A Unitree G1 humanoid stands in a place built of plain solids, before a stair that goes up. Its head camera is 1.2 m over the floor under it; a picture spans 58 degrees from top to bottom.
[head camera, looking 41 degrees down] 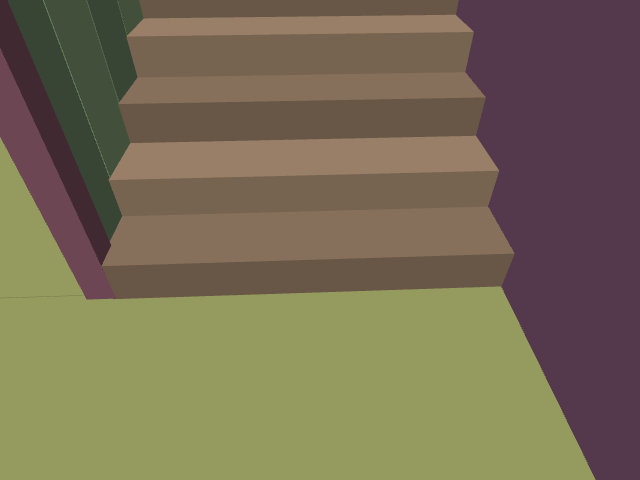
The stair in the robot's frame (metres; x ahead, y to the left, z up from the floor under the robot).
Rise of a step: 0.17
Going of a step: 0.28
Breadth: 1.44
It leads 3 degrees to the left of straight ahead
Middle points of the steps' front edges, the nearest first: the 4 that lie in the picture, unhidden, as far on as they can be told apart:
1.08 0.04 0.17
1.36 0.05 0.34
1.63 0.06 0.50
1.91 0.07 0.67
